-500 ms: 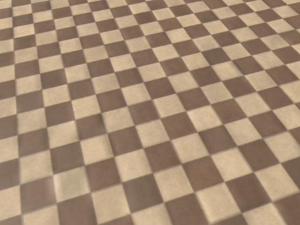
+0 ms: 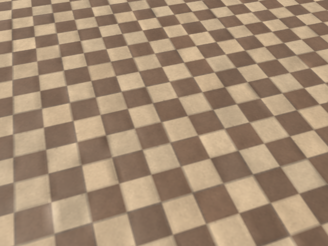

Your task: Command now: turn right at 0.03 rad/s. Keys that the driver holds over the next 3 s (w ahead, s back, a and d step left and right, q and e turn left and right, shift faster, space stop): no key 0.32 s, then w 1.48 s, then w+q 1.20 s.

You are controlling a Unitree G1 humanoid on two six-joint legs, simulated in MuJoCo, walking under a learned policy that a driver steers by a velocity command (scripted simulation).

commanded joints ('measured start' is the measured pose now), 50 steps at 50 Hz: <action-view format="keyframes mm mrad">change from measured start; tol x16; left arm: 1 16 87 19 2 -1 -13 5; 26 53 35 13 57 20 -44 -25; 32 491 172 60 175 14 -69 -5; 36 254 72 30 93 4 -97 -9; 50 369 83 8 158 8 -122 8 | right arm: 1 26 -94 -16 -2 1 -12 -6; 23 165 -130 -42 118 -4 6 -6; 50 -287 -55 -21 -122 -4 -48 49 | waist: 1 2 42 2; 23 -45 181 151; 29 87 99 99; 32 138 -264 83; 35 12 -42 142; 50 -3 -99 75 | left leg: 1 -35 96 -105 -103 82 33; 16 -47 88 -106 -119 52 46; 22 -74 218 -351 -265 -637 184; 29 -278 158 -202 -144 -398 168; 32 -644 -53 32 539 -320 102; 34 -635 49 -40 673 -128 110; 50 -336 -37 140 188 128 116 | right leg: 1 23 -99 111 -74 62 -17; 17 20 -91 94 -82 -27 -1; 20 -125 -15 35 46 -380 -29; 25 -295 -50 -10 354 -257 -32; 29 115 20 -87 49 -126 -49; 30 250 -13 -18 -19 -173 -50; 32 304 -407 650 -332 -642 -162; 33 202 -405 630 -327 -644 -182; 40 238 -218 169 -263 230 -126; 50 249 -226 40 -152 827 -124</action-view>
